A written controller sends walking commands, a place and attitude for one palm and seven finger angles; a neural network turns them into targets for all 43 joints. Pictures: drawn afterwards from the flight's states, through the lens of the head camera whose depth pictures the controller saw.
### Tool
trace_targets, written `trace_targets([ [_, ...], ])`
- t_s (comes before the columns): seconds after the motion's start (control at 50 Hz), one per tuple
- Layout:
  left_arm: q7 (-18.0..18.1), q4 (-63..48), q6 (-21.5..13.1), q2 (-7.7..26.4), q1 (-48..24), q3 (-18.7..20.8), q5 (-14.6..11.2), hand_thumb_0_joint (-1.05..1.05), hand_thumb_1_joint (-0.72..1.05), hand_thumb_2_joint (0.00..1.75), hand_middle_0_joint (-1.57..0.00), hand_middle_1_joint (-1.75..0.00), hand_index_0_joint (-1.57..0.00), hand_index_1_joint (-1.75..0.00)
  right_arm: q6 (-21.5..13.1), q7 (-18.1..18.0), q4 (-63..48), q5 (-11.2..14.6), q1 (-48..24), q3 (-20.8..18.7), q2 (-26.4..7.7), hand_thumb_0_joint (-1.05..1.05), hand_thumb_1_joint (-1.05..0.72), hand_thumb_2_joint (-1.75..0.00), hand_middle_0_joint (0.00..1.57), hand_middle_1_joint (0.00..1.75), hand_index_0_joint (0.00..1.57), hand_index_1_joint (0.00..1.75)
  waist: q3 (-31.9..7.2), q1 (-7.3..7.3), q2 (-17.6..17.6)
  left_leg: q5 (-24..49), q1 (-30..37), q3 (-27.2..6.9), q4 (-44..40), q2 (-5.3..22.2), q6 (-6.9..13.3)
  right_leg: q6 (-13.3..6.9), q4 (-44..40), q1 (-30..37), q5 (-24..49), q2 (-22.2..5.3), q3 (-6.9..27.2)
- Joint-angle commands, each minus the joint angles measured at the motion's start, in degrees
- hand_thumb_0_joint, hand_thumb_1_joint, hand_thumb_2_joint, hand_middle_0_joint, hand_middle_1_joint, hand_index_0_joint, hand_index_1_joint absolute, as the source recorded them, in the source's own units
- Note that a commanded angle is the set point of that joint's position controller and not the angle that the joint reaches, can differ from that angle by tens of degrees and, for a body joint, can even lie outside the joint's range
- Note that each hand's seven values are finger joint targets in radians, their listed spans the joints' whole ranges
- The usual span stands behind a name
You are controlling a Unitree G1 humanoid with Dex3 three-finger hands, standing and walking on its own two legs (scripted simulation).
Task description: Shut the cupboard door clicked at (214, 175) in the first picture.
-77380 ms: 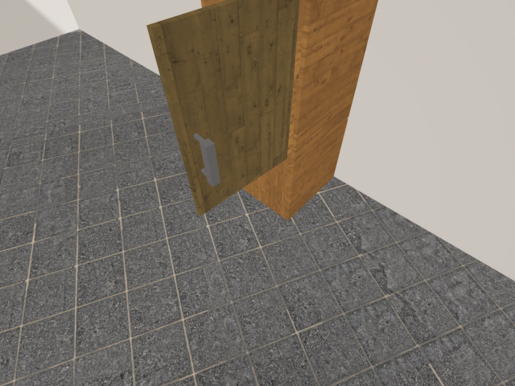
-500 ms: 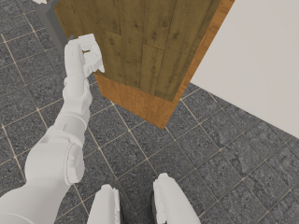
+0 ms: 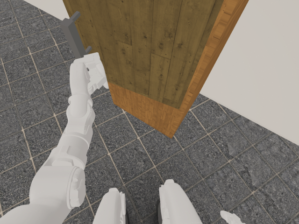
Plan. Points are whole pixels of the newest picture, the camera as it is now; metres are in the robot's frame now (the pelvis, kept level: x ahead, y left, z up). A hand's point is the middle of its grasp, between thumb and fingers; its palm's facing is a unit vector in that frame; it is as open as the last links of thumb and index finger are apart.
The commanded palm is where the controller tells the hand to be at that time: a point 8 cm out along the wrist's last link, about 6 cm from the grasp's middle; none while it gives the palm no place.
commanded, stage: draw the hand back to the body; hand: left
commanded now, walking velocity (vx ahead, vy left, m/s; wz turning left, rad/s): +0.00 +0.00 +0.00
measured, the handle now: (79, 38) +0.66 +0.17 +0.03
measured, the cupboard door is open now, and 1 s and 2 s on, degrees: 9 9 9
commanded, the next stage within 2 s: step back with the hand held close in 1.44 s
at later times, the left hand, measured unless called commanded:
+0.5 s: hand (42, 112) +0.34 +0.17 +0.15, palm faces +0.03 -0.98 -0.18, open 3.0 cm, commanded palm +0.31 +0.22 +0.18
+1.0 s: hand out of the picture +0.25 +0.27 +0.27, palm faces +0.42 -0.81 -0.40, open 5.6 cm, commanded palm +0.20 +0.31 +0.29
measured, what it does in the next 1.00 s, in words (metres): rises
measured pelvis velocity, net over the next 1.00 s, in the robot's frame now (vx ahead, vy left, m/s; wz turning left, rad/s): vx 0.06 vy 0.02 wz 0.03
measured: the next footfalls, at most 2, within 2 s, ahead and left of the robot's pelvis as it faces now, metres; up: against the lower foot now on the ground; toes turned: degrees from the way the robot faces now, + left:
none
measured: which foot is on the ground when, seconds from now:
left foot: down 0.00-1.00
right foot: down 0.00-1.00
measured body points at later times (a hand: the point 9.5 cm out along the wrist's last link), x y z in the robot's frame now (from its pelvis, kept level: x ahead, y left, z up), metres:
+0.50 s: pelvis +0.03 +0.01 +0.10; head +0.06 +0.01 +0.55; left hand +0.33 +0.22 +0.17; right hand +0.20 -0.23 +0.01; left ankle +0.02 +0.12 -0.61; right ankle +0.04 -0.10 -0.61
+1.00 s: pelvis +0.06 +0.02 +0.13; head +0.04 -0.01 +0.58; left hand +0.22 +0.31 +0.29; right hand +0.25 -0.18 +0.04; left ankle +0.02 +0.12 -0.61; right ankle +0.04 -0.10 -0.61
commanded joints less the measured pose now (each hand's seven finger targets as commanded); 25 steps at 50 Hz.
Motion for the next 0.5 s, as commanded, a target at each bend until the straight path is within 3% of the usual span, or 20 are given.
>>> trace_targets([
  [0.0,-2.96,-22.25,1.08,7.21,-7.54,-0.19,-4.45,0.00,0.90,0.90,-1.30,-1.50,-1.30,-1.50,-1.25,-1.44,-7.57,2.09,8.10,-3.28,-8.92,0.00,-0.90,-0.90,0.20,0.30,0.20,0.30,-34.39,2.51,-4.66,18.77,17.28,0.54,-14.34,-2.19,1.40,1.44,-16.17,39.24,26.45,0.18,4.18],
  [0.04,-3.82,-26.90,2.60,6.46,-5.94,-1.66,-6.01,0.00,0.90,0.90,-1.30,-1.50,-1.30,-1.50,-1.53,-2.57,-7.69,3.00,7.17,-3.11,-8.72,0.00,-0.90,-0.90,0.20,0.30,0.20,0.30,-27.99,1.90,-7.68,14.83,17.62,0.99,-16.93,-2.17,1.69,2.09,-20.64,39.74,21.36,-0.14,4.71],
  [0.08,-4.38,-31.86,2.37,6.51,-4.88,-2.48,-6.75,0.00,0.90,0.90,-1.30,-1.50,-1.30,-1.50,-2.42,-3.52,-7.47,3.23,6.36,-3.05,-8.83,0.00,-0.90,-0.90,0.20,0.30,0.20,0.30,-25.15,2.11,-7.36,13.00,20.53,0.56,-19.27,-2.00,1.74,2.06,-22.97,39.28,17.31,-0.13,4.23],
  [0.1,-4.58,-34.84,1.74,6.14,-5.62,-3.52,-6.95,0.00,0.90,0.90,-1.30,-1.50,-1.30,-1.50,-3.02,-4.09,-7.44,3.31,5.78,-2.91,-8.81,0.00,-0.90,-0.90,0.20,0.30,0.20,0.30,-24.31,1.79,-5.26,13.32,23.42,0.55,-20.07,-1.79,1.81,1.86,-23.33,38.16,17.10,-0.10,3.80],
  [0.12,-4.79,-35.82,1.25,6.34,-4.11,-3.60,-6.93,0.00,0.90,0.90,-1.30,-1.50,-1.30,-1.50,-3.52,-4.37,-6.84,3.27,5.56,-2.88,-8.66,0.00,-0.90,-0.90,0.20,0.30,0.20,0.30,-23.66,2.37,-4.05,13.66,25.22,0.23,-21.04,-1.69,1.67,1.79,-23.52,37.96,17.19,0.00,3.32],
  [0.14,-5.35,-35.41,1.27,4.07,-1.39,-5.70,-7.05,0.00,0.90,0.90,-1.30,-1.50,-1.30,-1.50,-4.03,-4.45,-6.54,3.30,5.12,-2.86,-8.43,0.00,-0.90,-0.90,0.20,0.30,0.20,0.30,-21.25,2.05,-3.23,13.55,26.69,0.20,-21.90,-1.66,1.61,1.70,-24.18,37.17,16.96,0.05,2.69],
  [0.22,-7.84,-35.16,3.34,4.89,10.86,-5.82,-7.60,0.00,0.90,0.90,-1.30,-1.50,-1.30,-1.50,-4.65,-4.62,-7.60,4.07,2.98,-2.23,-8.68,0.00,-0.90,-0.90,0.20,0.30,0.20,0.30,-14.49,4.54,-1.20,13.62,30.11,-0.11,-26.67,-1.55,1.24,1.10,-27.03,37.68,15.02,-0.03,1.53],
  [0.24,-8.48,-36.81,4.30,4.25,12.63,-6.75,-7.93,0.00,0.90,0.90,-1.30,-1.50,-1.30,-1.50,-4.66,-4.62,-8.16,4.34,2.33,-2.28,-8.65,0.00,-0.90,-0.90,0.20,0.30,0.20,0.30,-13.80,4.71,-0.03,14.54,32.09,-0.11,-27.53,-1.46,1.22,0.93,-27.55,38.02,15.87,0.05,1.17],
  [0.28,-9.43,-40.00,6.24,5.97,18.48,-5.03,-9.16,0.00,0.90,0.90,-1.24,-1.44,-1.24,-1.44,-4.73,-4.74,-9.72,4.69,0.94,-2.04,-8.73,0.00,-0.90,-0.90,0.20,0.30,0.20,0.30,-12.97,6.36,-0.96,15.99,33.66,-0.26,-29.58,-1.43,1.13,0.78,-28.72,41.05,17.12,0.04,0.82],
  [0.3,-9.67,-43.18,6.73,7.21,19.79,-4.15,-9.64,0.00,0.90,0.90,-1.22,-1.41,-1.22,-1.41,-4.92,-4.96,-10.72,4.97,0.20,-1.94,-8.78,0.00,-0.90,-0.90,0.20,0.30,0.20,0.30,-13.62,6.91,0.80,17.53,35.07,-0.14,-30.14,-1.49,1.12,0.62,-28.86,42.67,18.13,-0.09,0.81],
  [0.34,-9.97,-48.90,7.59,6.99,22.32,-4.29,-10.41,0.00,0.90,0.90,-1.16,-1.35,-1.16,-1.35,-5.40,-5.13,-11.73,5.16,-1.41,-1.55,-8.14,0.00,-0.90,-0.90,0.20,0.30,0.20,0.30,-13.06,7.29,0.05,19.89,37.38,-0.55,-31.63,-1.19,1.08,0.67,-29.23,44.39,20.43,0.04,0.21],
  [0.36,-6.41,-51.56,11.34,9.55,24.36,-8.34,-4.43,0.00,0.90,0.90,-1.13,-1.32,-1.13,-1.32,-3.33,-6.40,-12.73,5.30,-4.01,-2.16,-6.65,0.00,-0.90,-0.90,0.20,0.30,0.20,0.30,-14.95,8.06,-1.11,20.56,41.36,-0.07,-35.09,-1.01,0.88,0.50,-32.33,48.51,19.82,-1.10,2.99],
  [0.38,-4.35,-54.87,13.93,8.50,25.58,-8.32,-4.31,0.00,0.90,0.90,-1.11,-1.29,-1.11,-1.29,-2.69,-7.20,-14.01,5.31,-4.49,-1.94,-6.42,0.00,-0.90,-0.90,0.20,0.30,0.20,0.30,-12.03,7.30,-0.85,20.25,42.22,-0.18,-36.51,-0.87,1.01,0.65,-34.02,48.99,19.41,-1.20,2.52],
  [0.42,-1.70,-58.49,17.40,10.41,28.07,-7.30,-3.36,0.00,0.90,0.90,-1.05,-1.23,-1.05,-1.23,-2.18,-8.59,-13.80,5.25,-5.78,-1.35,-6.38,0.00,-0.90,-0.90,0.20,0.30,0.20,0.30,-9.10,7.30,-0.62,21.25,44.51,-0.30,-38.56,-0.52,1.23,0.82,-36.45,50.97,20.55,-1.30,2.41],
  [0.48,0.22,-62.58,20.85,10.52,31.96,-6.79,-2.77,0.00,0.90,0.90,-0.97,-1.14,-0.97,-1.14,-2.50,-9.71,-13.60,4.99,-7.32,-0.47,-5.94,0.00,-0.90,-0.90,0.20,0.30,0.20,0.30,-5.95,7.76,-0.75,23.25,48.87,-0.60,-41.76,-0.24,1.25,0.70,-39.37,53.99,22.02,-1.28,1.56],
])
